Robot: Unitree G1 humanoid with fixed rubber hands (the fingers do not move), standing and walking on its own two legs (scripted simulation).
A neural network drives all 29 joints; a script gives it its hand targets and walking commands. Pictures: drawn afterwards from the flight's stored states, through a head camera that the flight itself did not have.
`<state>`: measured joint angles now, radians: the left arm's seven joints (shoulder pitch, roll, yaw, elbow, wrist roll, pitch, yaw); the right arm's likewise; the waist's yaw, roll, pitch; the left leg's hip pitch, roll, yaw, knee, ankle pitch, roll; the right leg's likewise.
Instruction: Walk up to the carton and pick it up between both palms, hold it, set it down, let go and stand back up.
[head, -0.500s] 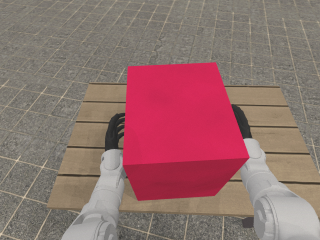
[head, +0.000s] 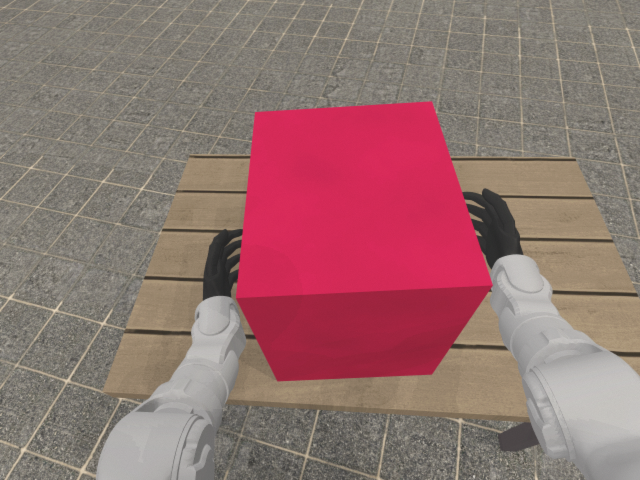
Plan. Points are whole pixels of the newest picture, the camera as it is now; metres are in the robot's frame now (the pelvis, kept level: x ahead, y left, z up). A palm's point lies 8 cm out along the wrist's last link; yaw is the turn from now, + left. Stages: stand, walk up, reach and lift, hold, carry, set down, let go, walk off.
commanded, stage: set down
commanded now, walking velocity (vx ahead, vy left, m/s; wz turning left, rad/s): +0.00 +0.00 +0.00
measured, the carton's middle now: (349, 251) +0.45 +0.01 -0.02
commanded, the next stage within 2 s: none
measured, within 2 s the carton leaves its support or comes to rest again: neither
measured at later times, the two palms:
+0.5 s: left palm (209, 323) +0.32 +0.18 -0.01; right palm (521, 290) +0.38 -0.21 +0.01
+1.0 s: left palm (193, 364) +0.26 +0.19 +0.00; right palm (544, 356) +0.30 -0.23 -0.01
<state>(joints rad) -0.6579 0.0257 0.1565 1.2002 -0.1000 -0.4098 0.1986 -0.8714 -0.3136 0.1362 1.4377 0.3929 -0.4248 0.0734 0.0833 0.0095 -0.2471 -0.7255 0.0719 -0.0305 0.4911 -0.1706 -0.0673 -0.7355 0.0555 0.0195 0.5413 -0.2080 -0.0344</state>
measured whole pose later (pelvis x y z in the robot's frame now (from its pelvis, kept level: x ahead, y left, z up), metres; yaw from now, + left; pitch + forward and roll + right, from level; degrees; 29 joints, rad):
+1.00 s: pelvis -0.03 +0.00 +0.00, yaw +0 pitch +11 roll +1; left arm -0.28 0.04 0.00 0.84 -0.11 -0.36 0.18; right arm -0.46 -0.37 0.17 1.29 0.46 -0.53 0.20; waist 0.08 -0.02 -0.13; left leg -0.54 0.07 -0.03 0.54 -0.19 -0.07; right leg -0.55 0.05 0.02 0.59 -0.22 -0.04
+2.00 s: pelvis +0.00 +0.01 +0.01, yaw +0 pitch +1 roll +0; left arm 0.18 0.04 -0.06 0.42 -0.04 -0.24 0.22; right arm 0.03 -0.38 0.16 0.96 0.40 -0.57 0.24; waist 0.08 -0.02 -0.03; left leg -0.30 0.06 -0.03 0.53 -0.25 -0.07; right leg -0.29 0.05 0.02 0.54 -0.27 -0.03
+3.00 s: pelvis +0.02 +0.03 +0.02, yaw +1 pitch -2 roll -1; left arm 0.23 0.07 -0.01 0.41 0.02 -0.09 0.11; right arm 0.12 -0.33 0.16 0.93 0.21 -0.48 0.12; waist 0.08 -0.03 0.02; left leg -0.16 0.05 -0.03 0.46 -0.26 -0.05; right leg -0.12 0.03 0.02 0.41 -0.25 -0.01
